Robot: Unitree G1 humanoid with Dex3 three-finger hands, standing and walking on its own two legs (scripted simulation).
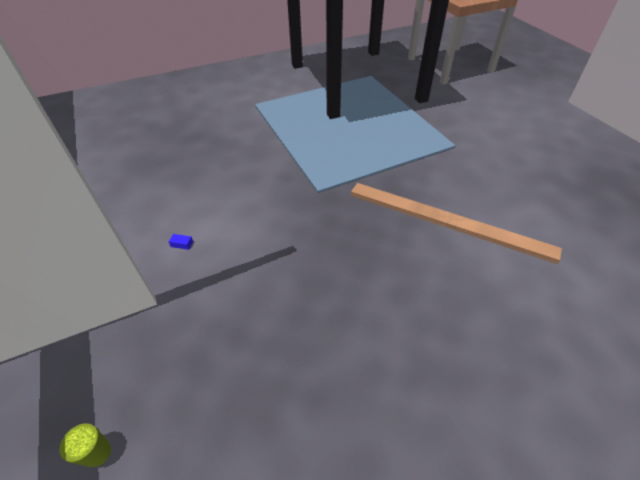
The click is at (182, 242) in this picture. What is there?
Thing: small brick
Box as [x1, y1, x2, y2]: [169, 234, 192, 249]
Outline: 169,240 171,246 187,249 189,248 192,242 190,236 173,234
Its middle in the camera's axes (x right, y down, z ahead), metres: -0.61 -0.01 +1.65
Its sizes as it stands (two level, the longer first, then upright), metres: 0.081 0.046 0.033
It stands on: the floor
